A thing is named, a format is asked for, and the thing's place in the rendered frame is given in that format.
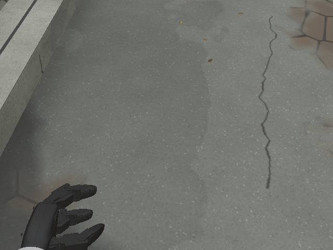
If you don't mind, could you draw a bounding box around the left robot hand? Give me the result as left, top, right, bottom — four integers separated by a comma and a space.
21, 183, 105, 250

